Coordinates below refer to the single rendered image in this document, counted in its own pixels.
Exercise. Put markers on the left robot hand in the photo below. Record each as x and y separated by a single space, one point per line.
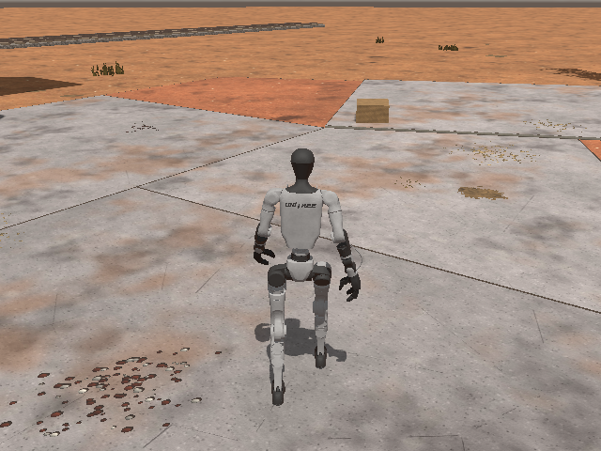
259 259

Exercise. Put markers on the left robot shin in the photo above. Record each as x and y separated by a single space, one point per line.
277 356

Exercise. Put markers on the right robot hand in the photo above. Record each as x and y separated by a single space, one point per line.
355 283

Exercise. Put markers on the right robot upper arm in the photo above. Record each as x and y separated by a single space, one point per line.
335 214

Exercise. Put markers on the robot right forearm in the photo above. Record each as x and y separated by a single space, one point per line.
347 257

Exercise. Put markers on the left robot upper arm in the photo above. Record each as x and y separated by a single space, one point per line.
272 197

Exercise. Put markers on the robot left forearm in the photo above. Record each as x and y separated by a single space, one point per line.
259 242

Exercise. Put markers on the robot left foot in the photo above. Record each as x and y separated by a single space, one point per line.
277 397

